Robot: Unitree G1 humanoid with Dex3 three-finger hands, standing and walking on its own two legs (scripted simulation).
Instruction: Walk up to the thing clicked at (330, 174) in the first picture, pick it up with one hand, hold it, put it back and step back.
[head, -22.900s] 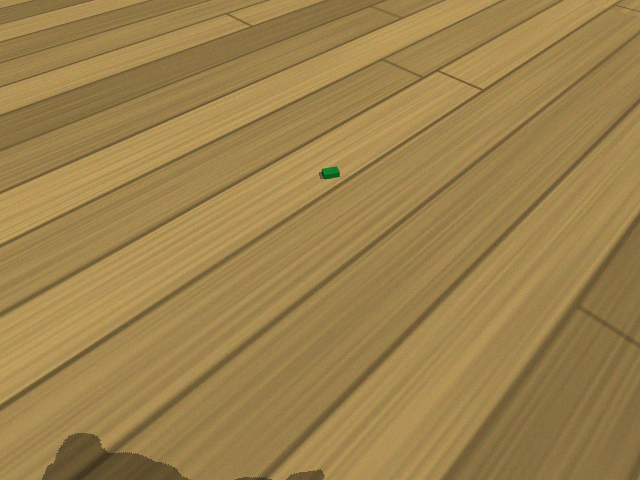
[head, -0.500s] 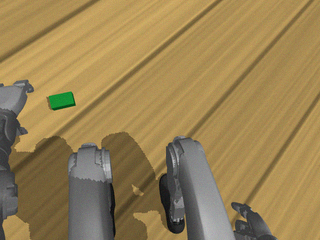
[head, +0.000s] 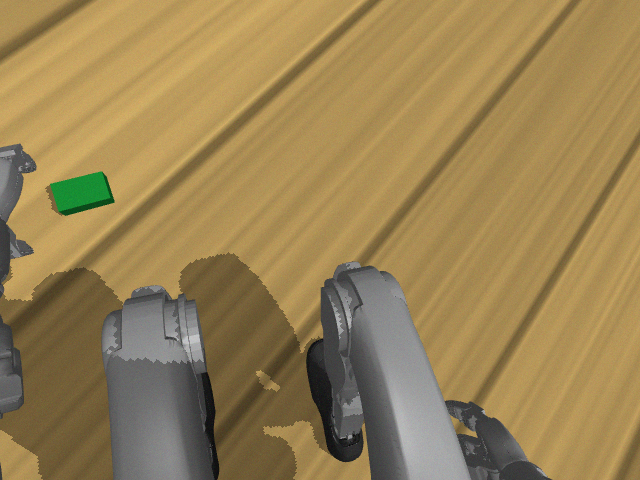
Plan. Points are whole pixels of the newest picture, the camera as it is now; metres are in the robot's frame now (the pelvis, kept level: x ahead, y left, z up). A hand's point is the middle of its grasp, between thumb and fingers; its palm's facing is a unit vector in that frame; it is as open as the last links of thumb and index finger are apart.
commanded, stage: rise first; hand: left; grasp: from above
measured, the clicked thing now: (83, 193) +0.50 +0.30 -0.32
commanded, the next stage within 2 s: approach in 1.80 s
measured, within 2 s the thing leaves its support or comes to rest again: neither
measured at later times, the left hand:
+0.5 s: hand (13, 210) +0.43 +0.34 -0.19, palm faces -0.42 -0.12 -0.90, open 11.7 cm
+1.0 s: hand (17, 204) +0.44 +0.34 -0.20, palm faces -0.43 -0.13 -0.90, open 11.4 cm
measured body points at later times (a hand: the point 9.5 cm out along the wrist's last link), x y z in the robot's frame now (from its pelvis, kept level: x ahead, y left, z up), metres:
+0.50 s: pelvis +0.00 +0.00 -0.01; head +0.24 +0.08 +0.36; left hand +0.45 +0.34 -0.14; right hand +0.07 -0.27 -0.12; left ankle +0.08 +0.13 -0.30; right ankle +0.09 -0.11 -0.30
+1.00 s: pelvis +0.00 +0.00 -0.02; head +0.25 +0.09 +0.35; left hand +0.46 +0.34 -0.15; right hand +0.06 -0.27 -0.12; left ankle +0.08 +0.13 -0.30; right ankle +0.09 -0.11 -0.30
